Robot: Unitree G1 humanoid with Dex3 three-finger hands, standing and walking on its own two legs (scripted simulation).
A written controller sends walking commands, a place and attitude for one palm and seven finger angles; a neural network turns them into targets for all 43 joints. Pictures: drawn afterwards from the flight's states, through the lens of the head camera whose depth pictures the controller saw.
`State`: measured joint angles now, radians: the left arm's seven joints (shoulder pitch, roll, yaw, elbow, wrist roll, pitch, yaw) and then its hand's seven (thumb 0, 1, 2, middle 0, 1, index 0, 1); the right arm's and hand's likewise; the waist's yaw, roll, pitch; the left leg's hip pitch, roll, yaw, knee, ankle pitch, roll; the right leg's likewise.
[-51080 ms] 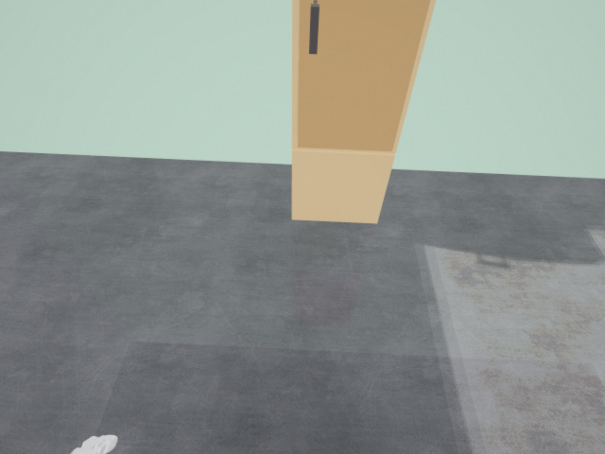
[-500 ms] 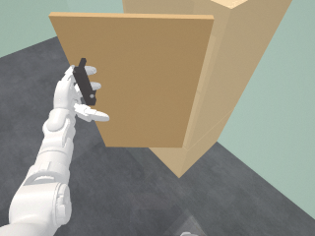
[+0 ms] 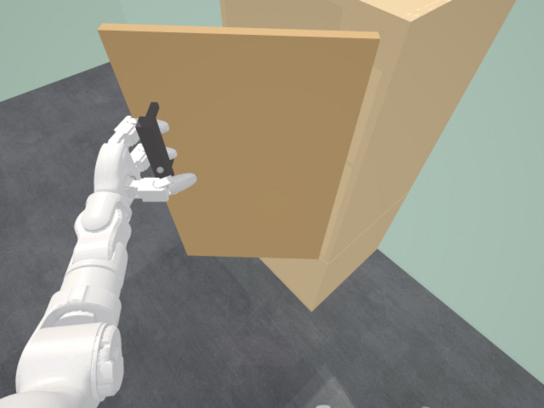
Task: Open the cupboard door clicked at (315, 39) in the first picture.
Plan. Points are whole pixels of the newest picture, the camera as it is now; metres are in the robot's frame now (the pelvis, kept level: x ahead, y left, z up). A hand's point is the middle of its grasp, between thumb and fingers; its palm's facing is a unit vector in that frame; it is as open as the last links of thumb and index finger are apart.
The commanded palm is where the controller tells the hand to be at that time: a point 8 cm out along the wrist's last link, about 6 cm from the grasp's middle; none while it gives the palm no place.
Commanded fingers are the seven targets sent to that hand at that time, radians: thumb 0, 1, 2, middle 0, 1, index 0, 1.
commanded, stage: close the thumb around the handle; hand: left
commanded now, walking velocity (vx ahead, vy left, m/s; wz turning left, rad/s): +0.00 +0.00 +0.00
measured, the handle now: (159, 144) +0.49 +0.18 +0.10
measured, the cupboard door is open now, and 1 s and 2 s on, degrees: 47 70 88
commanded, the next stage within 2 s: pull the door open along its arc in 0.36 s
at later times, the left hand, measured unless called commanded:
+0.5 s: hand (166, 170) +0.44 +0.16 +0.10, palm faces -0.01 -1.00 -0.01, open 6.0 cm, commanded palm +0.40 +0.20 +0.11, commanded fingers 0.00 0.90 0.90 -0.40 -1.35 -0.40 -1.35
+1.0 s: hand (183, 238) +0.32 +0.11 +0.11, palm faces +0.18 -0.98 +0.08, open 6.4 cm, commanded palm +0.26 +0.18 +0.11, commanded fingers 0.00 0.90 0.90 -0.40 -1.35 -0.40 -1.35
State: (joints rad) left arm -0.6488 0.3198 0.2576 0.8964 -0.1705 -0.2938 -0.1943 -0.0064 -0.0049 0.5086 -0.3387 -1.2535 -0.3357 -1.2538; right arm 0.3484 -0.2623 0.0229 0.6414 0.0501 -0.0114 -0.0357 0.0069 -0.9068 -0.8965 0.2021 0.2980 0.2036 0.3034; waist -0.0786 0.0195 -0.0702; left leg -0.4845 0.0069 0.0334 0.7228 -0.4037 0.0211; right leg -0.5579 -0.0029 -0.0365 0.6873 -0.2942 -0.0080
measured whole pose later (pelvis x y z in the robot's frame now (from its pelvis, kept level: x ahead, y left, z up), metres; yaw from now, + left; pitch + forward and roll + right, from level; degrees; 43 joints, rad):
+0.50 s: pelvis +0.00 +0.00 +0.00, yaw +0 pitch +9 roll -1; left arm -0.63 0.30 0.25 0.87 -0.16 -0.29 -0.16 0.01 0.70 0.83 -0.35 -1.33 -0.33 -1.33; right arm 0.35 -0.25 0.02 0.64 0.05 -0.01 -0.03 0.01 -0.91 -0.90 0.20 0.30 0.20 0.30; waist -0.09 0.02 -0.07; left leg -0.47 0.00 0.04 0.72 -0.40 0.02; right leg -0.55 0.00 -0.03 0.69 -0.29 0.00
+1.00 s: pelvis +0.01 -0.01 +0.01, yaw -1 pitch +5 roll +0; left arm 0.07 0.04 0.02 0.00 -0.15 -0.12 0.18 0.01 0.66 0.74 -0.34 -1.31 -0.33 -1.28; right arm 0.21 -0.21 0.01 0.56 0.03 -0.04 0.00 0.01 -0.91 -0.90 0.20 0.30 0.20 0.30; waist -0.02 0.03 -0.07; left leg -0.32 0.02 0.05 0.63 -0.39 0.01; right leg -0.42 0.01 -0.02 0.63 -0.30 -0.02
